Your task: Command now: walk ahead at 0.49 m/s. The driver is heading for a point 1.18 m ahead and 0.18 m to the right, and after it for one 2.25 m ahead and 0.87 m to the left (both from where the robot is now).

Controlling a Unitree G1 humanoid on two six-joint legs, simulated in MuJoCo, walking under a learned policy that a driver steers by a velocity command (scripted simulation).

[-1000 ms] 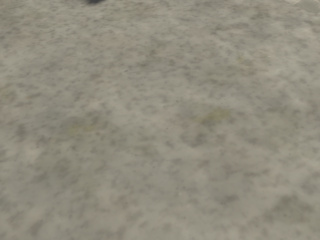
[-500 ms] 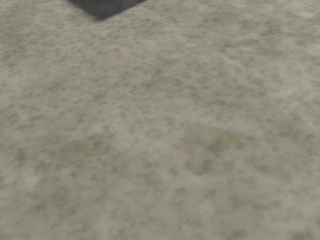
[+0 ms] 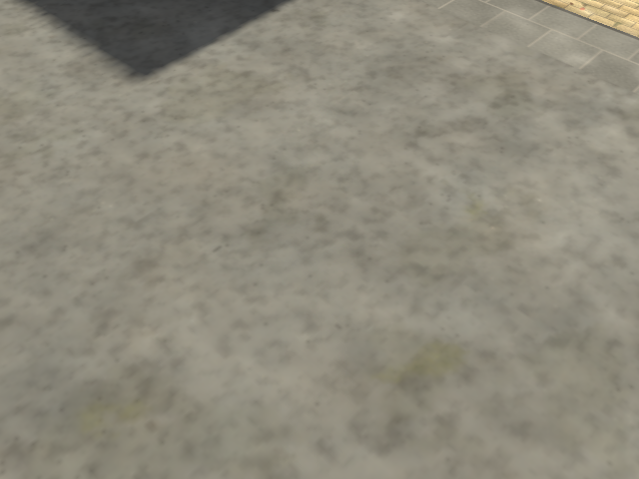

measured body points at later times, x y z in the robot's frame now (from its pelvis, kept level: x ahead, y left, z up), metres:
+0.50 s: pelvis +0.27 -0.08 +0.00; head +0.29 -0.10 +0.45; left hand +0.33 +0.18 -0.12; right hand +0.36 -0.35 -0.14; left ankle +0.27 +0.08 -0.66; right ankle +0.30 -0.16 -0.74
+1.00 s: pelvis +0.55 -0.01 -0.01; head +0.58 +0.00 +0.44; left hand +0.57 +0.25 -0.16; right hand +0.67 -0.27 -0.13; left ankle +0.61 +0.07 -0.74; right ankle +0.44 -0.16 -0.65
